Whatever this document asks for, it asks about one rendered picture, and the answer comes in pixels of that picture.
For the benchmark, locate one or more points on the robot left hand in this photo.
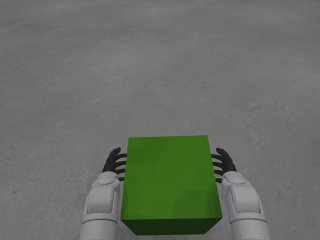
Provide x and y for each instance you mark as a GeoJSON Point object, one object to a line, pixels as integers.
{"type": "Point", "coordinates": [111, 164]}

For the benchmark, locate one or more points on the robot left forearm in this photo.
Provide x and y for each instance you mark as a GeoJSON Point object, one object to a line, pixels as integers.
{"type": "Point", "coordinates": [100, 214]}

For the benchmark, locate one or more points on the robot right hand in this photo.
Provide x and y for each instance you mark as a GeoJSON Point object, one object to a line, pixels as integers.
{"type": "Point", "coordinates": [227, 163]}

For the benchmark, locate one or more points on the carton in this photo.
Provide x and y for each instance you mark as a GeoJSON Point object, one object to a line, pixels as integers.
{"type": "Point", "coordinates": [170, 186]}

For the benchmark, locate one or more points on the robot right forearm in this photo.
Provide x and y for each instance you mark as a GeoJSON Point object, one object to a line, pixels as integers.
{"type": "Point", "coordinates": [244, 208]}

